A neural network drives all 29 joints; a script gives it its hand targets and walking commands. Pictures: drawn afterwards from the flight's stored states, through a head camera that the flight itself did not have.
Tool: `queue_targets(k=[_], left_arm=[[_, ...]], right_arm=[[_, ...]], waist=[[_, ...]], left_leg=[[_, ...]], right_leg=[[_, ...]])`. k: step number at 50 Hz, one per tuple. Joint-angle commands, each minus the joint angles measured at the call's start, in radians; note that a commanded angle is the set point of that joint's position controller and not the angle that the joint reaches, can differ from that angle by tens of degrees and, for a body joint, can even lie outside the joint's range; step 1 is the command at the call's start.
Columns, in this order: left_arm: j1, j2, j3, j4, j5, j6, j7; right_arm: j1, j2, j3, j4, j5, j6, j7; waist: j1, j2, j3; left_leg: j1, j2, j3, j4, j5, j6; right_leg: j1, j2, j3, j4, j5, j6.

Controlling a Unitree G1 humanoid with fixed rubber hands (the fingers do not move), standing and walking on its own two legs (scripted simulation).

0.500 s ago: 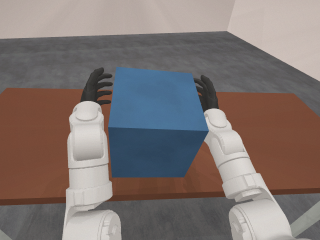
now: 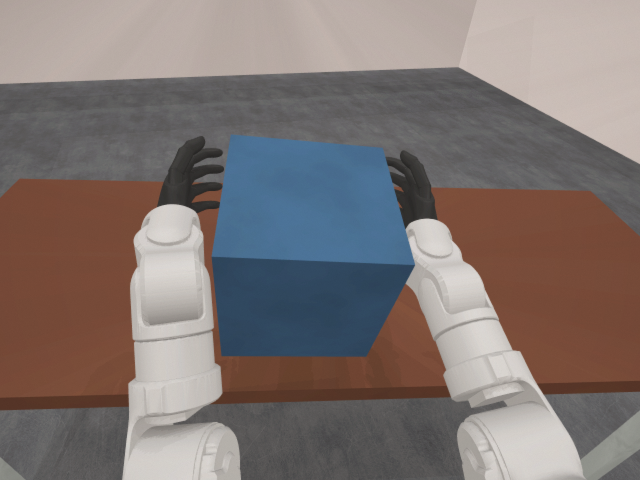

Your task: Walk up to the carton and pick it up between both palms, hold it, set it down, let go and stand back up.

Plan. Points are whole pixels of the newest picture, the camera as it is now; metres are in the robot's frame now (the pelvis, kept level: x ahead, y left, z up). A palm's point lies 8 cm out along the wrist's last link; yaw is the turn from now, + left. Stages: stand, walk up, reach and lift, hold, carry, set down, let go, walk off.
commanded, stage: hold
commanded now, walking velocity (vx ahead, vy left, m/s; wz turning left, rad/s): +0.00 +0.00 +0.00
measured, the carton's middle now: (302, 251) +0.33 +0.01 +0.16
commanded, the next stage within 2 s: none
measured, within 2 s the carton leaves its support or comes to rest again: neither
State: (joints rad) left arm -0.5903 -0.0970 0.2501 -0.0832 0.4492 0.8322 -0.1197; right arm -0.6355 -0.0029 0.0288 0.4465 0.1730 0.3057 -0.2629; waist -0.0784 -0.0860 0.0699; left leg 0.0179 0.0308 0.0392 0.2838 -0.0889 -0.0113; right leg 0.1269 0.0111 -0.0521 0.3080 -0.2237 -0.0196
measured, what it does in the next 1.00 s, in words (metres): stands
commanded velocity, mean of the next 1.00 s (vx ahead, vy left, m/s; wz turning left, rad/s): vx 0.00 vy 0.00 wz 0.00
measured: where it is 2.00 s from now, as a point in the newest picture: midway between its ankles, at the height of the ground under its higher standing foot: outside the picture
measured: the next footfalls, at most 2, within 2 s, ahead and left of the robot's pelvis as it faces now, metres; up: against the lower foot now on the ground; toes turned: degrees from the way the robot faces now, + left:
none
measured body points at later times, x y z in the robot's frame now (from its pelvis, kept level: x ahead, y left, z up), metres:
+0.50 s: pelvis +0.00 +0.01 +0.00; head -0.06 +0.04 +0.44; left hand +0.35 +0.15 +0.22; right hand +0.36 -0.13 +0.20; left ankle +0.06 +0.13 -0.75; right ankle -0.02 -0.10 -0.75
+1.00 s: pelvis +0.00 +0.00 +0.00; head -0.06 +0.03 +0.45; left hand +0.35 +0.15 +0.23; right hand +0.36 -0.13 +0.20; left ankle +0.06 +0.13 -0.75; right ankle -0.02 -0.10 -0.75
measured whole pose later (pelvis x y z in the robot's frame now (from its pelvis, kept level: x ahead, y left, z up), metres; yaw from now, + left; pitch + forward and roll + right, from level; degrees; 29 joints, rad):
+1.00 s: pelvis +0.00 +0.00 +0.00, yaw +0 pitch -12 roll +0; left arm -0.59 -0.09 0.24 -0.09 0.45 0.82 -0.12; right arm -0.63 0.00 0.02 0.44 0.17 0.29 -0.26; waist -0.08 -0.08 0.07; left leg 0.01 0.03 0.04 0.28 -0.08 -0.01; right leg 0.12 0.01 -0.05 0.30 -0.21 -0.02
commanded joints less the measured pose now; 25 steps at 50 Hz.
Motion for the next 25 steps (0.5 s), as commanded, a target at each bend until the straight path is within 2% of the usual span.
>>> queue_targets(k=[1, 2, 3, 4, 5, 6, 7, 9, 10, 11, 12, 14, 15, 16, 17, 18, 19, 20, 21, 22, 23, 24, 25], left_arm=[[-0.525, -0.396, -0.370, 0.008, -0.123, -0.041, -0.123], [-0.522, -0.427, -0.411, -0.017, -0.142, -0.041, -0.127], [-0.504, -0.420, -0.386, 0.024, -0.133, -0.038, -0.127], [-0.489, -0.408, -0.361, 0.021, -0.109, -0.034, -0.126], [-0.488, -0.414, -0.377, 0.028, -0.130, -0.034, -0.127], [-0.510, -0.416, -0.387, 0.048, -0.125, -0.033, -0.124], [-0.515, -0.406, -0.368, 0.081, -0.127, -0.036, -0.123], [-0.513, -0.426, -0.390, 0.026, -0.144, -0.053, -0.116], [-0.532, -0.423, -0.361, 0.042, -0.116, -0.054, -0.109], [-0.534, -0.434, -0.371, 0.033, -0.134, -0.055, -0.103], [-0.527, -0.441, -0.379, 0.031, -0.143, -0.053, -0.103], [-0.521, -0.444, -0.386, 0.012, -0.135, -0.055, -0.088], [-0.504, -0.436, -0.393, 0.015, -0.141, -0.051, -0.087], [-0.480, -0.450, -0.409, -0.006, -0.148, -0.051, -0.078], [-0.473, -0.439, -0.381, 0.029, -0.138, -0.047, -0.079], [-0.474, -0.432, -0.380, 0.020, -0.135, -0.041, -0.079], [-0.440, -0.423, -0.364, 0.030, -0.121, -0.036, -0.086], [-0.463, -0.421, -0.385, -0.017, -0.135, -0.035, -0.091], [-0.446, -0.407, -0.346, 0.019, -0.115, -0.029, -0.094], [-0.461, -0.437, -0.393, 0.001, -0.144, -0.037, -0.099], [-0.495, -0.425, -0.402, 0.005, -0.154, -0.044, -0.103], [-0.490, -0.428, -0.400, -0.006, -0.146, -0.037, -0.098], [-0.467, -0.439, -0.419, -0.016, -0.146, -0.032, -0.101]], right_arm=[[-0.687, 0.460, 0.285, -0.223, 0.052, -0.053, 0.098], [-0.673, 0.447, 0.274, -0.231, 0.050, -0.059, 0.100], [-0.683, 0.456, 0.262, -0.233, 0.046, -0.056, 0.101], [-0.678, 0.468, 0.287, -0.229, 0.066, -0.053, 0.105], [-0.699, 0.456, 0.271, -0.260, 0.060, -0.062, 0.104], [-0.696, 0.433, 0.250, -0.211, 0.049, -0.056, 0.110], [-0.741, 0.458, 0.252, -0.220, 0.040, -0.061, 0.113], [-0.704, 0.473, 0.273, -0.243, 0.056, -0.069, 0.115], [-0.734, 0.495, 0.285, -0.230, 0.063, -0.072, 0.120], [-0.729, 0.471, 0.279, -0.226, 0.064, -0.076, 0.124], [-0.733, 0.471, 0.285, -0.258, 0.064, -0.079, 0.126], [-0.741, 0.475, 0.312, -0.259, 0.071, -0.092, 0.128], [-0.754, 0.476, 0.309, -0.290, 0.062, -0.100, 0.123], [-0.715, 0.467, 0.312, -0.287, 0.068, -0.094, 0.123], [-0.730, 0.475, 0.312, -0.277, 0.068, -0.091, 0.122], [-0.716, 0.456, 0.319, -0.273, 0.069, -0.093, 0.124], [-0.680, 0.467, 0.317, -0.255, 0.067, -0.078, 0.120], [-0.692, 0.476, 0.324, -0.290, 0.075, -0.085, 0.115], [-0.695, 0.479, 0.327, -0.280, 0.071, -0.077, 0.113], [-0.680, 0.456, 0.303, -0.277, 0.061, -0.076, 0.111], [-0.709, 0.463, 0.289, -0.299, 0.061, -0.084, 0.110], [-0.701, 0.448, 0.296, -0.285, 0.062, -0.080, 0.114], [-0.663, 0.432, 0.287, -0.271, 0.059, -0.073, 0.110]], waist=[[-0.030, 0.076, -0.249], [-0.057, 0.092, -0.265], [-0.046, 0.083, -0.236], [-0.012, 0.095, -0.247], [-0.028, 0.087, -0.248], [-0.045, 0.104, -0.197], [-0.022, 0.076, -0.191], [-0.021, 0.078, -0.257], [0.009, 0.077, -0.250], [-0.001, 0.097, -0.263], [0.000, 0.074, -0.291], [0.016, 0.083, -0.305], [-0.001, 0.075, -0.337], [-0.007, 0.094, -0.345], [0.007, 0.071, -0.315], [0.017, 0.073, -0.301], [0.005, 0.037, -0.273], [-0.014, 0.037, -0.282], [0.017, 0.030, -0.239], [-0.021, 0.056, -0.268], [-0.035, 0.063, -0.275], [-0.017, 0.076, -0.280], [-0.044, 0.097, -0.274]], left_leg=[[0.186, -0.055, 0.065, -0.006, 0.055, 0.049], [0.200, -0.047, 0.058, -0.003, 0.068, 0.033], [0.178, -0.042, 0.056, -0.006, 0.072, 0.036], [0.181, -0.046, 0.060, -0.009, 0.086, 0.045], [0.178, -0.045, 0.056, -0.009, 0.071, 0.040], [0.157, -0.037, 0.052, -0.025, 0.024, 0.030], [0.137, -0.045, 0.062, -0.029, -0.016, 0.044], [0.155, -0.034, 0.058, -0.011, 0.055, 0.032], [0.156, -0.041, 0.060, -0.017, 0.059, 0.041], [0.160, -0.039, 0.057, -0.018, 0.060, 0.033], [0.180, -0.034, 0.053, -0.012, 0.067, 0.038], [0.186, -0.032, 0.046, 0.004, 0.120, 0.031], [0.227, -0.040, 0.047, 0.014, 0.141, 0.035], [0.238, -0.038, 0.045, 0.012, 0.150, 0.025], [0.227, -0.040, 0.049, 0.005, 0.124, 0.043], [0.222, -0.035, 0.048, 0.005, 0.129, 0.042], [0.215, -0.038, 0.049, 0.002, 0.125, 0.051], [0.204, -0.043, 0.052, 0.008, 0.134, 0.045], [0.186, -0.044, 0.060, -0.005, 0.114, 0.055], [0.209, -0.035, 0.050, -0.005, 0.102, 0.040], [0.201, -0.039, 0.054, 0.001, 0.091, 0.039], [0.192, -0.041, 0.055, 0.002, 0.104, 0.038], [0.201, -0.040, 0.052, 0.007, 0.111, 0.027]], right_leg=[[-0.175, 0.011, -0.045, -0.077, 0.172, 0.085], [-0.166, 0.020, -0.051, -0.068, 0.183, 0.080], [-0.162, 0.023, -0.057, -0.075, 0.145, 0.078], [-0.144, 0.017, -0.047, -0.072, 0.164, 0.074], [-0.150, 0.025, -0.049, -0.077, 0.151, 0.075], [-0.170, 0.028, -0.056, -0.079, 0.094, 0.065], [-0.177, 0.022, -0.056, -0.090, 0.050, 0.072], [-0.155, 0.035, -0.058, -0.070, 0.121, 0.066], [-0.150, 0.032, -0.053, -0.069, 0.100, 0.072], [-0.158, 0.031, -0.052, -0.067, 0.101, 0.067], [-0.163, 0.036, -0.061, -0.064, 0.115, 0.067], [-0.158, 0.045, -0.067, -0.059, 0.131, 0.067], [-0.166, 0.038, -0.068, -0.067, 0.160, 0.075], [-0.163, 0.041, -0.066, -0.061, 0.175, 0.073], [-0.166, 0.038, -0.062, -0.073, 0.149, 0.076], [-0.175, 0.042, -0.065, -0.068, 0.149, 0.070], [-0.140, 0.042, -0.069, -0.071, 0.169, 0.078], [-0.123, 0.039, -0.067, -0.065, 0.199, 0.082], [-0.129, 0.039, -0.063, -0.076, 0.162, 0.079], [-0.154, 0.036, -0.060, -0.073, 0.161, 0.071], [-0.161, 0.034, -0.060, -0.078, 0.148, 0.077], [-0.151, 0.037, -0.059, -0.070, 0.158, 0.071], [-0.151, 0.035, -0.060, -0.063, 0.184, 0.068]])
